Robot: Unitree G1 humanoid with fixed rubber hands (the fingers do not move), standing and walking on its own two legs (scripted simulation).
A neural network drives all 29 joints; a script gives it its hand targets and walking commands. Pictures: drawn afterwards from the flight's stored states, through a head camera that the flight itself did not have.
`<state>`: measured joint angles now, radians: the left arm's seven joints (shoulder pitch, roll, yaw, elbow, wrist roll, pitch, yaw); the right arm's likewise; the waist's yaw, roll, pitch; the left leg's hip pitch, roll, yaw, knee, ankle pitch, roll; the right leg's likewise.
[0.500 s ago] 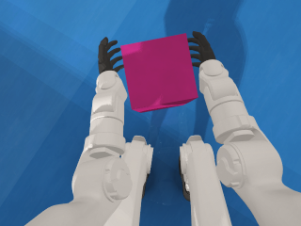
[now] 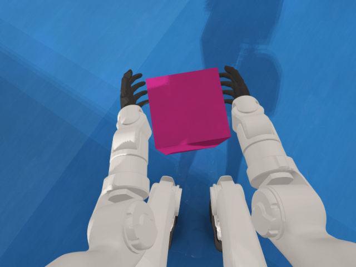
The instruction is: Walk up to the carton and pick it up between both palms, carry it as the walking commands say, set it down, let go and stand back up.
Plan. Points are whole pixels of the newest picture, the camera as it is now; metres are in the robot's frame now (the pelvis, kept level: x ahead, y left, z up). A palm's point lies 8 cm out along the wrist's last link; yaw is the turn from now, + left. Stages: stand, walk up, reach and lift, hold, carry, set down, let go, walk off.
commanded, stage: reach and lift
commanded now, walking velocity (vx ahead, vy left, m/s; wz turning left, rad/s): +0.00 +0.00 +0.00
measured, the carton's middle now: (186, 119) +0.45 +0.02 -0.14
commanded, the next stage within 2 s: none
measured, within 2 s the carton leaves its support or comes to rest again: neither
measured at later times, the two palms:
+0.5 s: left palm (116, 101) +0.43 +0.14 +0.03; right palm (245, 93) +0.45 -0.10 +0.01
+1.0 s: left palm (95, 95) +0.41 +0.14 +0.10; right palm (256, 85) +0.43 -0.10 +0.08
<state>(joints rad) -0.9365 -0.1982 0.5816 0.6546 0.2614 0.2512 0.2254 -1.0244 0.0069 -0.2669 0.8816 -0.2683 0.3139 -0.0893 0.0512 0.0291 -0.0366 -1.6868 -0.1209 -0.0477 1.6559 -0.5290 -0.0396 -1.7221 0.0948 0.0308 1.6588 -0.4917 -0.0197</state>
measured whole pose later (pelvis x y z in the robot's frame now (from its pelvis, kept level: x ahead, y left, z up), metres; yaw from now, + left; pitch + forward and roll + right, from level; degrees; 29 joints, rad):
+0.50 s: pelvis +0.02 +0.00 +0.06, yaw -1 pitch +27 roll +1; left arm -0.80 -0.22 0.54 0.64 0.26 0.23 0.22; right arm -0.87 0.05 -0.27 0.84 -0.27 0.29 -0.10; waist 0.06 0.03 -0.05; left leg -1.41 -0.11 -0.06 1.45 -0.50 -0.02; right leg -1.44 0.10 0.04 1.44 -0.47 -0.02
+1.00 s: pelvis +0.04 +0.00 +0.13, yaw -1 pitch +20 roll +1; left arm -0.64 -0.26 0.50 0.63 0.28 0.19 0.21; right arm -0.70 0.10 -0.27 0.80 -0.27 0.25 -0.10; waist 0.07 0.02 -0.04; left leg -1.07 -0.10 -0.08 1.17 -0.44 -0.01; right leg -1.10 0.09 0.06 1.16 -0.41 -0.02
